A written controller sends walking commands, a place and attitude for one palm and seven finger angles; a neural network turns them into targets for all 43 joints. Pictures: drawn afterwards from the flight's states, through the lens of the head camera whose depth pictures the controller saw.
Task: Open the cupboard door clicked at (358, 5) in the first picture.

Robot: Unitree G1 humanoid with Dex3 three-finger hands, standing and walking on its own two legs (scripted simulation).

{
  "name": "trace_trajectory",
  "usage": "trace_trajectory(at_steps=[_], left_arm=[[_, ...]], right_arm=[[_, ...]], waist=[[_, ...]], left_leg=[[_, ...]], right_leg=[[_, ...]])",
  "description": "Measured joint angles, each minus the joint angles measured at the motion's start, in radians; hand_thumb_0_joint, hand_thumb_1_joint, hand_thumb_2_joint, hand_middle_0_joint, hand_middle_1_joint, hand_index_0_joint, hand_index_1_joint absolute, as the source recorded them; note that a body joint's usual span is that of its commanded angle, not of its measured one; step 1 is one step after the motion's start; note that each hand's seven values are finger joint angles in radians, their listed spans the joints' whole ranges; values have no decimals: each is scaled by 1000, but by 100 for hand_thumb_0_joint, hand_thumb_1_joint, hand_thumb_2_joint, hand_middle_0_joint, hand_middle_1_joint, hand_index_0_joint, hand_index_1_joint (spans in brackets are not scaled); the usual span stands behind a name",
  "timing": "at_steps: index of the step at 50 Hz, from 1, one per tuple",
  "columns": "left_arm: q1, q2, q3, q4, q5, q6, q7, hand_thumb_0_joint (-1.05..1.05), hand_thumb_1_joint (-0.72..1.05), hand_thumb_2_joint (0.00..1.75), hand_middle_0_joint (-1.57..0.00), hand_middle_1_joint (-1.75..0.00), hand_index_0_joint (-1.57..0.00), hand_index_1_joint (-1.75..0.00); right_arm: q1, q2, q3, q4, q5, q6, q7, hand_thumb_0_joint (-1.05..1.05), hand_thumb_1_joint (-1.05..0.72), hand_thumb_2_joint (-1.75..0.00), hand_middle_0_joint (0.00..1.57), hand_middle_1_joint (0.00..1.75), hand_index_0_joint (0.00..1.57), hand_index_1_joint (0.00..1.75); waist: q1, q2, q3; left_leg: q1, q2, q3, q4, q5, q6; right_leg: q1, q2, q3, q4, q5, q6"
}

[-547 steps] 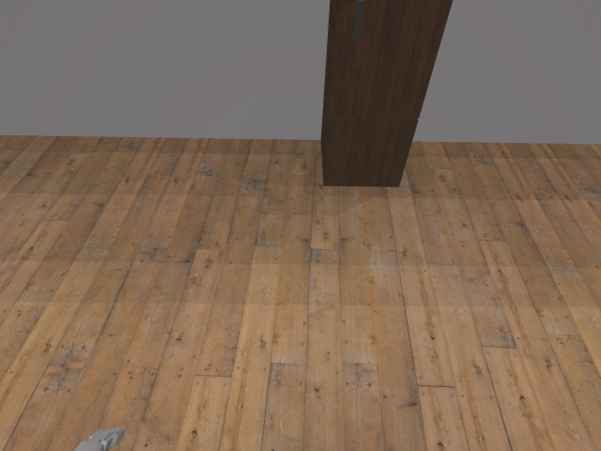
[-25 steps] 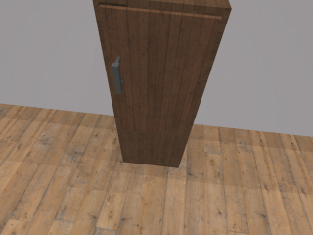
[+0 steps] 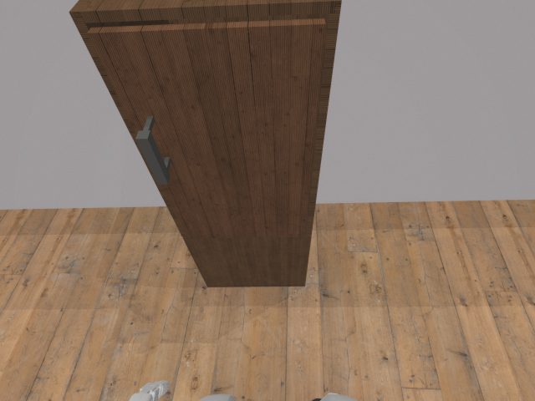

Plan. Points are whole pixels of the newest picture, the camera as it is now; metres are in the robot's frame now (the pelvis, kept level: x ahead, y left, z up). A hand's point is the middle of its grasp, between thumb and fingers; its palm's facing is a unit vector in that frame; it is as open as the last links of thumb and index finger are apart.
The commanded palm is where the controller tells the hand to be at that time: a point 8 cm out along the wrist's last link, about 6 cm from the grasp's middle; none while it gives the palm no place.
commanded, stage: come to a stop and stand still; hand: left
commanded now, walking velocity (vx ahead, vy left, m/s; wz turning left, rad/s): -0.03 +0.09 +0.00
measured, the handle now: (156, 151) +0.53 +0.23 +0.04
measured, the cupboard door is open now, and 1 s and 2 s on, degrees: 0 0 0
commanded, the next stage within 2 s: look again from close up in 1.14 s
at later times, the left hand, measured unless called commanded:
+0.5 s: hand out of the picture -0.06 +0.23 -0.17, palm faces +0.02 -0.98 -0.20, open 7.4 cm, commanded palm none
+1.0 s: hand out of the picture +0.00 +0.17 -0.16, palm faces +0.01 -0.97 -0.25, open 7.3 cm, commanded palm none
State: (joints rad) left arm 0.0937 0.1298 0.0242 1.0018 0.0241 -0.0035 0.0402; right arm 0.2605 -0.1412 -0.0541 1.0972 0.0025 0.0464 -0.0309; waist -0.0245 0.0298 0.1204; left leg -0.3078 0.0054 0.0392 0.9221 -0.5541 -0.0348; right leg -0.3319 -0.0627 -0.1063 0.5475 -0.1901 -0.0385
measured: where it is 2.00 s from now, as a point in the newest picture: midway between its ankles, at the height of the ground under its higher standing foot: outside the picture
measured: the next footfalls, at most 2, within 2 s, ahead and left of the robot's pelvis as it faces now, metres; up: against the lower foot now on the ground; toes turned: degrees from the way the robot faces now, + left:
left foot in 0.20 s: -0.02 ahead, +0.15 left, +0.00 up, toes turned -1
right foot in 0.62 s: -0.01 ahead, -0.10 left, +0.00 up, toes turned -3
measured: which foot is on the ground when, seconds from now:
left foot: up 0.00-0.18, down 0.20-1.00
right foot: down 0.00-0.20, up 0.22-0.60, down 0.62-1.00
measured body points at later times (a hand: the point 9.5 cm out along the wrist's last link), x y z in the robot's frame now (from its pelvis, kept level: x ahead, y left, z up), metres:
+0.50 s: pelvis -0.04 +0.04 +0.01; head -0.03 +0.06 +0.46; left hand -0.06 +0.28 -0.15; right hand -0.06 -0.17 -0.14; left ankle -0.06 +0.16 -0.73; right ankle -0.07 -0.08 -0.69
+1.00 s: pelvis -0.02 -0.01 +0.00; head -0.03 -0.04 +0.45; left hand +0.00 +0.22 -0.14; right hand -0.03 -0.22 -0.17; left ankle -0.06 +0.15 -0.73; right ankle -0.05 -0.09 -0.73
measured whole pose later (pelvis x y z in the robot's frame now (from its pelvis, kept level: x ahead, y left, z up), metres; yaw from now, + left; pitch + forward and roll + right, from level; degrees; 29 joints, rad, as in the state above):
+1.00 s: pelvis -0.02 -0.01 +0.00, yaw -1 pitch -1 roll +1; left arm 0.27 0.14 0.01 1.09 0.01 -0.03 0.03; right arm 0.31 -0.15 0.00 1.09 -0.02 -0.01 -0.03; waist -0.01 0.06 0.00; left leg -0.16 0.05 -0.01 0.52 -0.34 -0.06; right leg -0.20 0.02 -0.06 0.56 -0.34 -0.05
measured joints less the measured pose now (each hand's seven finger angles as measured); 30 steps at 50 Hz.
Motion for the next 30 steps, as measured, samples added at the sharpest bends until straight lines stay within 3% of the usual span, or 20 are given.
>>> trace_trajectory(at_steps=[5,9,10,14,18,21,24,28,30], left_arm=[[11,8,16,-11,8,21,1,-1,91,90,-21,-30,-20,-30],[44,38,28,-3,11,35,-2,-1,91,90,-21,-30,-20,-30],[56,46,30,3,7,40,-3,0,91,90,-21,-30,-20,-30],[106,75,40,44,-3,66,-11,0,91,90,-20,-30,-20,-30],[163,84,44,67,3,56,-31,0,91,90,-20,-30,-20,-29],[202,87,43,87,3,46,-37,0,91,90,-20,-30,-20,-29],[219,82,37,107,1,51,-39,0,91,90,-20,-30,-20,-29],[203,61,22,119,-8,50,-36,0,91,90,-20,-30,-20,-29],[188,47,10,118,-9,29,-27,0,91,90,-20,-30,-20,-29]], right_arm=[[-39,-23,-11,-36,-3,8,10,0,-91,-89,20,30,20,30],[-45,-31,-7,-60,-6,-15,15,0,-91,-89,20,30,20,30],[-38,-33,-4,-65,-8,-25,15,0,-91,-89,20,30,20,30],[3,-2,13,-55,-26,-35,7,0,-91,-89,20,30,19,30],[50,21,32,-35,-27,-40,1,0,-91,-89,20,30,20,30],[62,35,35,-28,-24,-49,-5,0,-91,-89,20,30,20,30],[69,41,33,-25,-25,-59,-10,0,-91,-89,20,30,20,30],[72,36,30,-7,-26,-60,-13,0,-91,-89,21,30,20,30],[76,25,30,5,-19,-56,-8,0,-91,-89,21,30,20,30]], waist=[[23,-11,-4],[37,-34,-35],[37,-35,-49],[33,-72,-90],[39,-66,-130],[42,-74,-132],[28,-74,-118],[6,-58,-90],[7,-46,-84]], left_leg=[[-26,8,-21,-1,47,-11],[64,18,-11,-239,136,-1],[99,20,-13,-325,162,5],[131,4,-5,-389,226,44],[171,8,-15,-516,299,50],[189,2,0,-577,332,51],[192,0,9,-597,342,48],[178,8,10,-573,332,34],[145,15,11,-516,306,20]], right_leg=[[-20,-11,7,-36,51,17],[-50,-13,21,-30,76,38],[-65,-10,21,-10,67,44],[-87,18,84,132,-127,58],[-97,54,109,338,-120,68],[-82,50,105,390,-109,81],[-47,38,91,342,-147,88],[27,31,72,163,-205,84],[69,31,72,35,-122,69]])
